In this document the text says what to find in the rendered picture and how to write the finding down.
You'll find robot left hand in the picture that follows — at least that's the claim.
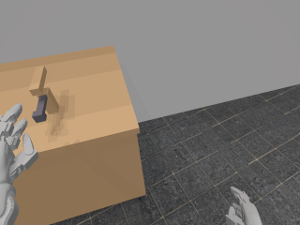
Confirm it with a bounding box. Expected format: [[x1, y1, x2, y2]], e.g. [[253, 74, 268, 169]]
[[0, 103, 39, 185]]

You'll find left robot forearm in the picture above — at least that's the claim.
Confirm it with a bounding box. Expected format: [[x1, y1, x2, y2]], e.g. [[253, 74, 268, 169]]
[[0, 183, 20, 225]]

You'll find robot right hand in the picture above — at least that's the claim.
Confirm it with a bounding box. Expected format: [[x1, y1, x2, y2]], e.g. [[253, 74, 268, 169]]
[[225, 187, 263, 225]]

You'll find counter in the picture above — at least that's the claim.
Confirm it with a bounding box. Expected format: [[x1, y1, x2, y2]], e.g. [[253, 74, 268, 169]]
[[0, 45, 146, 225]]

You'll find tap lever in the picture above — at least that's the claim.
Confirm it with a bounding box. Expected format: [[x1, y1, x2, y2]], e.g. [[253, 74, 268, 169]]
[[32, 95, 48, 123]]

